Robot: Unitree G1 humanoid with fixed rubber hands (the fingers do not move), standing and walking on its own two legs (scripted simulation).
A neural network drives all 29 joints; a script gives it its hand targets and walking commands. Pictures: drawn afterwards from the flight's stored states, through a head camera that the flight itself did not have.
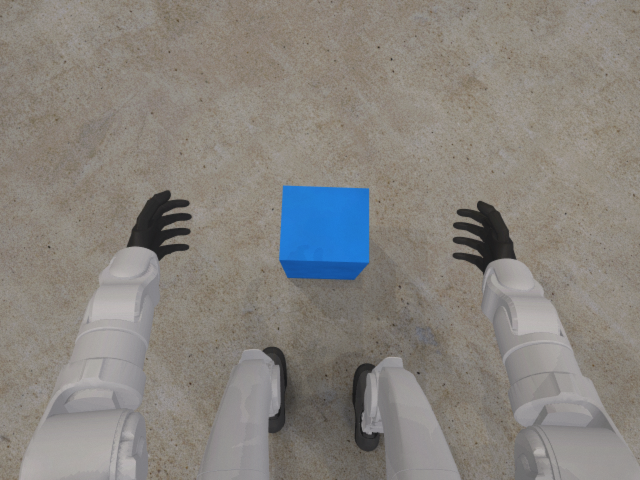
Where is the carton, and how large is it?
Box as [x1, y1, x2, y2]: [279, 186, 368, 279]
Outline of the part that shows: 283,186 279,260 287,277 353,279 368,262 368,188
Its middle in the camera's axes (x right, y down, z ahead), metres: +0.00 +0.00 +0.94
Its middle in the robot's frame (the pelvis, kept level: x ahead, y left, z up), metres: +0.50 +0.00 -0.54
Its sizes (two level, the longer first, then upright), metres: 0.183 0.160 0.285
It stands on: the floor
